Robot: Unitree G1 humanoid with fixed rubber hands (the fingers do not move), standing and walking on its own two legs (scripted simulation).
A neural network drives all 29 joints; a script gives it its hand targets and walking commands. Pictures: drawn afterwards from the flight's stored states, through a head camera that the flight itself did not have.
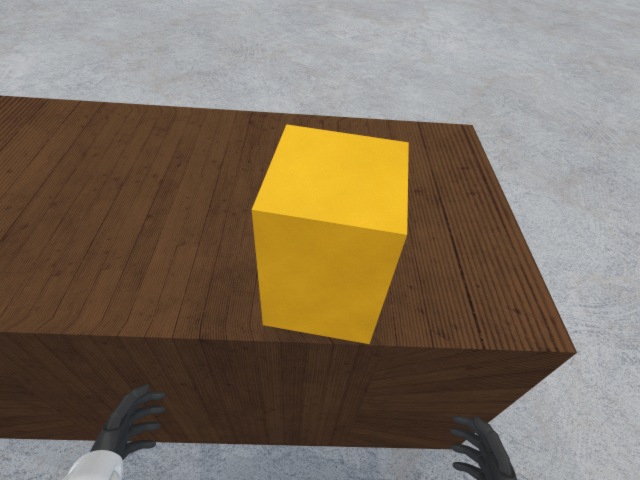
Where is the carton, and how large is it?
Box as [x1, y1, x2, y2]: [252, 124, 408, 343]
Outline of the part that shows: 286,124 252,208 263,324 369,343 406,236 408,142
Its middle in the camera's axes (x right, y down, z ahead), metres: +0.01 +0.00 +0.61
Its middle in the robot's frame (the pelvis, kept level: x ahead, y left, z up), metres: +0.46 +0.00 +0.02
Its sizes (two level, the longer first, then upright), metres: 0.185 0.181 0.271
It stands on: a pedestal, 0.65 m high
